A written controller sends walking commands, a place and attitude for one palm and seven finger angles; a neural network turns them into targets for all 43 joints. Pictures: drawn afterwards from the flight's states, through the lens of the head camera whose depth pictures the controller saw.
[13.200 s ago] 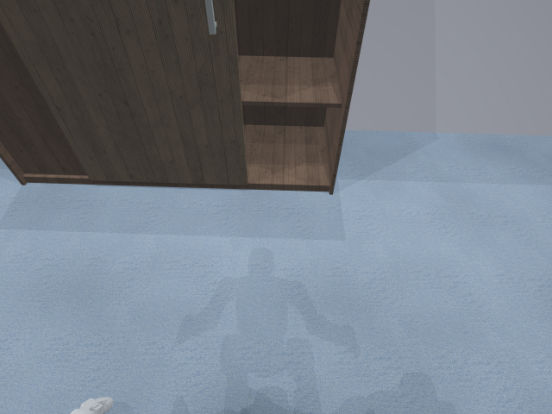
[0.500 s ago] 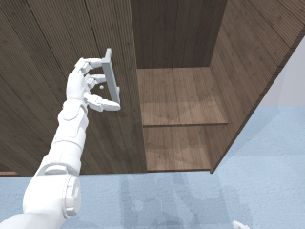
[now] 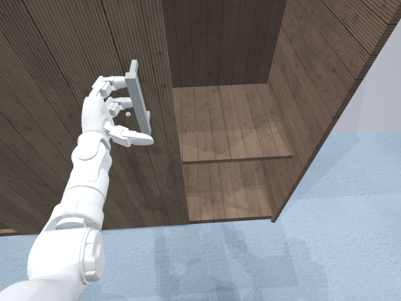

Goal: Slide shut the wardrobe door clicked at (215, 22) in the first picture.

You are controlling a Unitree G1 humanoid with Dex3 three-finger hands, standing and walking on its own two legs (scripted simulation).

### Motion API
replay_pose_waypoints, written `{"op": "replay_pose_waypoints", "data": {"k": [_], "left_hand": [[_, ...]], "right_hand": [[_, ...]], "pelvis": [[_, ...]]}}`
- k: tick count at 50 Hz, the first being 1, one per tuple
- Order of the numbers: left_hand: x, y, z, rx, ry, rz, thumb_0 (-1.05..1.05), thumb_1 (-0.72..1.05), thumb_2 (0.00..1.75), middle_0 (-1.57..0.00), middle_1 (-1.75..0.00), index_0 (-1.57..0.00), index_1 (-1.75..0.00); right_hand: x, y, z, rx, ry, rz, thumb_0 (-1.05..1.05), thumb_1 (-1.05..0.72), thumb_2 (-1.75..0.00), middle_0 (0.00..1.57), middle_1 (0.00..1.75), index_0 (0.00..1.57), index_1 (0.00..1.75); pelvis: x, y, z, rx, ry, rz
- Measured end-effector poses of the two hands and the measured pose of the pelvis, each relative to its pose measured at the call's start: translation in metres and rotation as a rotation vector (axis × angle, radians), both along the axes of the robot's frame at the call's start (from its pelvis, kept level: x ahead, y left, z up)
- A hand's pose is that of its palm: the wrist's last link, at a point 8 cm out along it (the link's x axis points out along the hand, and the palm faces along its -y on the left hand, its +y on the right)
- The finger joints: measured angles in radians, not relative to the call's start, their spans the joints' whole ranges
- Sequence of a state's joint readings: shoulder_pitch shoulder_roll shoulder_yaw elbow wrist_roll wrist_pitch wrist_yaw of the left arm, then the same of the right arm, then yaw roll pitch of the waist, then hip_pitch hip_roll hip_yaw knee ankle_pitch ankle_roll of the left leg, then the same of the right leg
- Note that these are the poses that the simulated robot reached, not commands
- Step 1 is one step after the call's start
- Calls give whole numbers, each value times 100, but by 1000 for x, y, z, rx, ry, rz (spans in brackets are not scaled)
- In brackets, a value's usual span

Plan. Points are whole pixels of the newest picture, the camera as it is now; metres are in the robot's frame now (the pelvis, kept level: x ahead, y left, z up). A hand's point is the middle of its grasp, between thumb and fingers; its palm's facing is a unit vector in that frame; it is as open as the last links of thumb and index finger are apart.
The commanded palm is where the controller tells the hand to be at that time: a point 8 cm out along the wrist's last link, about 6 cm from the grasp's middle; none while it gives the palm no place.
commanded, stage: slide the fingers in behind the handle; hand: left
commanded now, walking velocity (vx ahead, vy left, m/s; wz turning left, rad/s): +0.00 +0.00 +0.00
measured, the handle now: (140, 100) +0.50 +0.12 +0.12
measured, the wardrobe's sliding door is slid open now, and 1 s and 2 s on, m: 0.42 0.42 0.42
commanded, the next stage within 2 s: grip the handle and tug to test in 1.48 s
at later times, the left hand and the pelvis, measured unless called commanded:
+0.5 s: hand (138, 115) +0.45 +0.12 +0.13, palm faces +0.03 -1.00 +0.00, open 14.0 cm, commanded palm +0.42 +0.17 +0.13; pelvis +0.01 +0.00 +0.00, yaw +1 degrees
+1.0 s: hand (146, 116) +0.44 +0.10 +0.13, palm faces +0.03 -1.00 +0.00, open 14.0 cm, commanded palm +0.42 +0.15 +0.13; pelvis +0.01 +0.00 +0.00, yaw +1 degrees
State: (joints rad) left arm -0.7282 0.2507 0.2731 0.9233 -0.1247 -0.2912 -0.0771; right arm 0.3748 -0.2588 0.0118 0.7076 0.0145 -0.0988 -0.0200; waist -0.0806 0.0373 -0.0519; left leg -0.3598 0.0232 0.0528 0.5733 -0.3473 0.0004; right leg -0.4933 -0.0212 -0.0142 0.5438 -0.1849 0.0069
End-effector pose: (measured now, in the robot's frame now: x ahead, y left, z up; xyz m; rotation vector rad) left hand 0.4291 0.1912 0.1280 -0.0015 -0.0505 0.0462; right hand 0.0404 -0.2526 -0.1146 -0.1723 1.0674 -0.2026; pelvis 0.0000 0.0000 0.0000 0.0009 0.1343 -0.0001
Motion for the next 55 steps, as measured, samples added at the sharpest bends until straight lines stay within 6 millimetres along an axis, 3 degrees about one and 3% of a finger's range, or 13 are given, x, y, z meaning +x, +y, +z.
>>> {"op": "replay_pose_waypoints", "data": {"k": [9, 19, 39, 55], "left_hand": [[-12, 1, 1, 10, -2, 4, -1, -50, 30, -31, -120, -30, -120], [-5, -12, 3, 3, 6, -8, -1, -50, 30, -30, -120, -30, -120], [2, -27, 0, 3, 8, -5, -1, -50, 30, -30, -120, -30, -120], [-9, -46, 3, -2, 7, -7, -1, -50, 30, -30, -120, -30, -120]], "right_hand": [[26, 6, 4, 10, -69, 25, 1, -90, -90, 21, 30, 20, 29], [54, 9, 7, 9, -123, 64, 1, -90, -90, 21, 30, 20, 29], [40, 8, 2, 24, -52, 31, 1, -90, -90, 20, 30, 20, 29], [59, 11, 6, 28, -119, 61, 1, -90, -90, 20, 30, 20, 29]], "pelvis": [[1, 1, 1, -3, -19, 6], [5, 1, 1, -2, -15, 15], [15, -1, 3, -4, -9, 5], [10, -1, 4, -1, -31, 12]]}}
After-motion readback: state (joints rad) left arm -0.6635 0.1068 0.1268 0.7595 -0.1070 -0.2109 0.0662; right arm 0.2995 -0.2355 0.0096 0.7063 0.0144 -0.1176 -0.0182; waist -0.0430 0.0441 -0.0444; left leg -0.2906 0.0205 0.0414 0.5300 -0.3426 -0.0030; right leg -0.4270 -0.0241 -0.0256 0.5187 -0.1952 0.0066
